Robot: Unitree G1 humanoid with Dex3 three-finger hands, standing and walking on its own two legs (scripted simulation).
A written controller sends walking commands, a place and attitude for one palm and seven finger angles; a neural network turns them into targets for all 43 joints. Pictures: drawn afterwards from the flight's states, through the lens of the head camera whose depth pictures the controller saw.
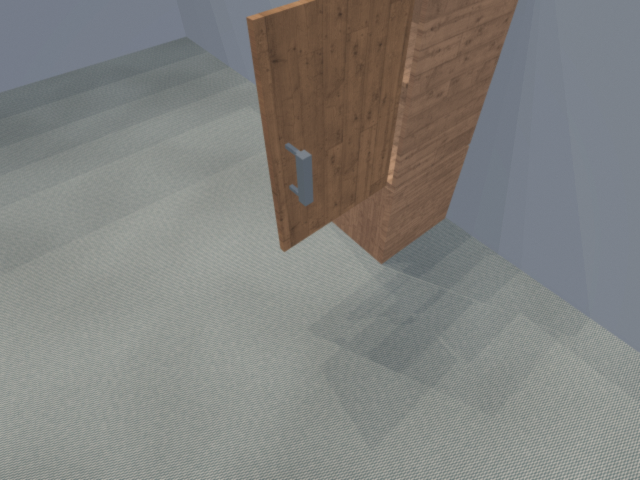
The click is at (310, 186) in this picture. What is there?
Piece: cupboard door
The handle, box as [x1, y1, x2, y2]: [285, 143, 312, 205]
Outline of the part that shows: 287,143 285,144 285,147 293,153 296,158 298,184 297,188 292,184 289,186 289,188 299,197 299,201 306,205 312,201 311,155 305,150 299,151 292,145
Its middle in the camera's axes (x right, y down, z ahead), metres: -0.05 -0.14 +0.86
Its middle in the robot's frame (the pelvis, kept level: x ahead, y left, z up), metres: +0.73 +0.09 -0.09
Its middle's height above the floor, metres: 0.70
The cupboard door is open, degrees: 92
